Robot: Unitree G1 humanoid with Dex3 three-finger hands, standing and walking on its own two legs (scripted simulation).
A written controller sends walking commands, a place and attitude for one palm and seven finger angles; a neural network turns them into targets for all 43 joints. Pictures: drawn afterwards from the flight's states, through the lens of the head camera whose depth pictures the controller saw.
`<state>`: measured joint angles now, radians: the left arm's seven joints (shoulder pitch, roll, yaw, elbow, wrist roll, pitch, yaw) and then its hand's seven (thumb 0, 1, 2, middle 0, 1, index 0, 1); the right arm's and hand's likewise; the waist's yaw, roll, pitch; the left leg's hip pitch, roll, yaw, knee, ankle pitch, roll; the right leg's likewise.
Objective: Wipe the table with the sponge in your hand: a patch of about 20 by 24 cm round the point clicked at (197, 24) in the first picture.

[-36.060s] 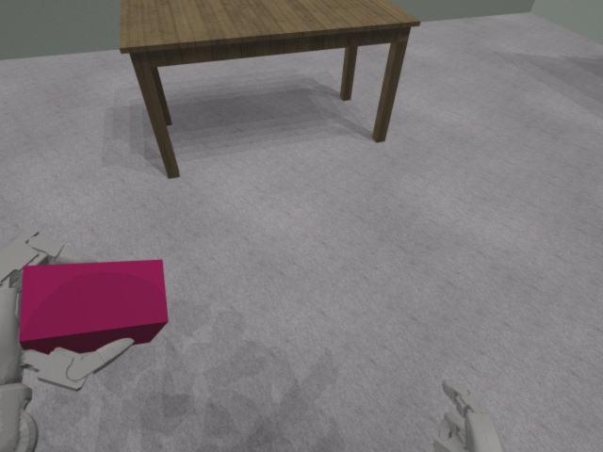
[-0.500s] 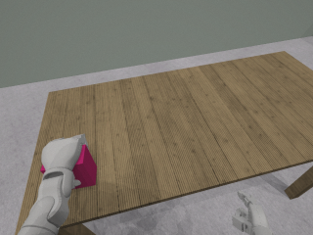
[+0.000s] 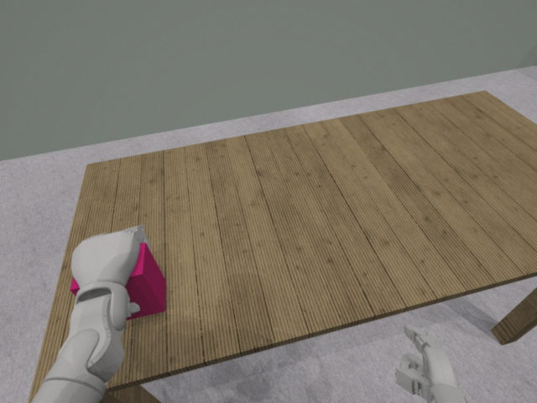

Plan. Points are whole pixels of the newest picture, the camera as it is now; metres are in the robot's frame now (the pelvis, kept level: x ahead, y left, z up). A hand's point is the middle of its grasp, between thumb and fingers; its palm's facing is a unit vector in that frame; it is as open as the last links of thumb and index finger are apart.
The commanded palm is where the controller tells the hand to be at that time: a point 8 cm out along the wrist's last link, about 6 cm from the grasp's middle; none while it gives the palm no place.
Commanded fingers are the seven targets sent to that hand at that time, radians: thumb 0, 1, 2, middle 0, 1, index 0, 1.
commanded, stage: move the sponge above the wiping area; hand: left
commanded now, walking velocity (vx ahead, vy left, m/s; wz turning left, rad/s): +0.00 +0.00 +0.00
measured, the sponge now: (127, 290) +0.26 +0.29 +0.00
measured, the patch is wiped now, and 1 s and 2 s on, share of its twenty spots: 0.00 0.00 0.00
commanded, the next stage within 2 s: none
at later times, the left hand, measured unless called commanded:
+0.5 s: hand (119, 274) +0.27 +0.29 +0.04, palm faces -0.02 -0.06 -1.00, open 10.3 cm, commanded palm +0.24 +0.27 +0.09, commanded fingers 0.00 0.10 1.30 -1.20 -1.60 -1.20 -1.60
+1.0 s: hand (120, 277) +0.27 +0.29 +0.03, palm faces -0.07 -0.08 -0.99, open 10.3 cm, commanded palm +0.25 +0.27 +0.09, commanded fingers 0.00 0.10 1.30 -1.20 -1.60 -1.20 -1.60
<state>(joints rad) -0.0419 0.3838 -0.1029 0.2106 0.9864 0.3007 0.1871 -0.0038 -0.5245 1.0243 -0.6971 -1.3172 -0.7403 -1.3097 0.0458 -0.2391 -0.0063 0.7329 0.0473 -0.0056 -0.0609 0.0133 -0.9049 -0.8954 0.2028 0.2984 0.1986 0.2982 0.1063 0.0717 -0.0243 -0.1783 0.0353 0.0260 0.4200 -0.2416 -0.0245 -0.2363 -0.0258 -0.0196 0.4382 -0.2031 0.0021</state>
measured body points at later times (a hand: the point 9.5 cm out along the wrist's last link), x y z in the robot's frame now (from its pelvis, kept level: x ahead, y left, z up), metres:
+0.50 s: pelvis +0.00 +0.00 +0.00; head +0.00 -0.03 +0.45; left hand +0.27 +0.29 +0.09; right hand +0.23 -0.22 -0.10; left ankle -0.01 +0.14 -0.74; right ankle +0.02 -0.12 -0.74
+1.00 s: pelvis +0.00 +0.00 +0.00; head +0.00 -0.03 +0.45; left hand +0.27 +0.29 +0.09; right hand +0.24 -0.21 -0.09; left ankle -0.01 +0.14 -0.74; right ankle +0.02 -0.12 -0.74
